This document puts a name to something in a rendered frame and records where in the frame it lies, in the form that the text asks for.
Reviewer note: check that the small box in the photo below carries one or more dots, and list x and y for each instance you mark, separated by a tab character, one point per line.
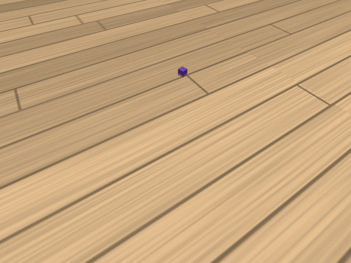
182	71

